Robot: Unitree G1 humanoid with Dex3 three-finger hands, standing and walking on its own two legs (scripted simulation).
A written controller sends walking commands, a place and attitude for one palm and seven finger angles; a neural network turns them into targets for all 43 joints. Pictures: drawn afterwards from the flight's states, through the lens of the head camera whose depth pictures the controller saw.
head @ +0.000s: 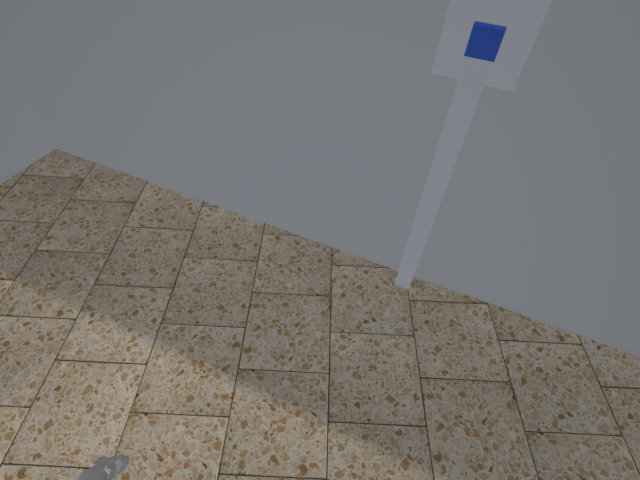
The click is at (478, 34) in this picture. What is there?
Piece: button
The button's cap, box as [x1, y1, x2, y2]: [464, 21, 506, 61]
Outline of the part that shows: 475,21 464,55 493,61 506,27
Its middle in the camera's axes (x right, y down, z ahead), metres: +0.33 -0.40 +0.79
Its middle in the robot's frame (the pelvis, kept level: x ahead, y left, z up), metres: +0.89 -0.29 +0.17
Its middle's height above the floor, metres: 0.93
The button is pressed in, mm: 0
